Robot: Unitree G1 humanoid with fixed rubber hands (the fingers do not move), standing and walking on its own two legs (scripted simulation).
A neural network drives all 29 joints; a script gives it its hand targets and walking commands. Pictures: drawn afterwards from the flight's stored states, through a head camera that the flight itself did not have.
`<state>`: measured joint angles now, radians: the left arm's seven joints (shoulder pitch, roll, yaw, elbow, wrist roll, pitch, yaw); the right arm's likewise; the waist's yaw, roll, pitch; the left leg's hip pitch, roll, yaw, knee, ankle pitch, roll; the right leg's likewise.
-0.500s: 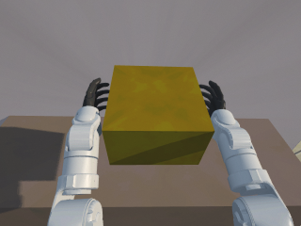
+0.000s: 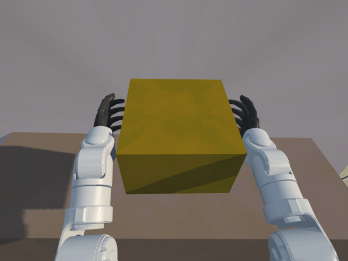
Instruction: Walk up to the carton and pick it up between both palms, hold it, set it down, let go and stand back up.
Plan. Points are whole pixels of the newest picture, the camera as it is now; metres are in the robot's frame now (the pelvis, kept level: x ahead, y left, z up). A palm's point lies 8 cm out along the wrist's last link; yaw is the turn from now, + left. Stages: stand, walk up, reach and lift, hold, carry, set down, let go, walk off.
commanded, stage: hold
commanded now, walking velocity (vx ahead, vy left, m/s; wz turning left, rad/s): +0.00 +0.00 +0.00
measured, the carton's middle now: (177, 132) +0.38 +0.00 +0.14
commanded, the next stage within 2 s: none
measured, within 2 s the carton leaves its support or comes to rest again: neither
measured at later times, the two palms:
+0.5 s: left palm (97, 130) +0.35 +0.17 +0.17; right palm (244, 127) +0.36 -0.15 +0.18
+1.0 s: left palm (105, 129) +0.36 +0.16 +0.17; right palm (249, 129) +0.37 -0.17 +0.17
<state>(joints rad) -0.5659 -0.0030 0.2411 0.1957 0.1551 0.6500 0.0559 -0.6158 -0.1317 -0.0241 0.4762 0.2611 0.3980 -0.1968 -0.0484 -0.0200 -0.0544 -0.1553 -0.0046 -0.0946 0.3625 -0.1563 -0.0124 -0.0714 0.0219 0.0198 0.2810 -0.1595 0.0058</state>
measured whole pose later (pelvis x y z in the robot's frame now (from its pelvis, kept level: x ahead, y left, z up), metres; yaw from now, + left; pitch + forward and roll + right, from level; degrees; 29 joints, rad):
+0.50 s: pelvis -0.01 +0.00 +0.00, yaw +0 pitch -2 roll -1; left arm -0.58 0.00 0.24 0.19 0.16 0.66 0.06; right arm -0.64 -0.12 -0.06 0.48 0.23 0.41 -0.18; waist -0.04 -0.04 -0.07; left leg -0.19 -0.01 -0.09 0.36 -0.14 -0.01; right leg -0.11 0.01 0.02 0.29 -0.15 0.01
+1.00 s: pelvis +0.00 +0.00 +0.00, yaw +0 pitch -3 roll -1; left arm -0.55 -0.02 0.24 0.17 0.18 0.67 0.06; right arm -0.62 -0.13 -0.03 0.48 0.25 0.41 -0.18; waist -0.05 -0.03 -0.05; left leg -0.14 0.00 -0.09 0.36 -0.16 -0.01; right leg -0.06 0.02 0.02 0.28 -0.17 0.00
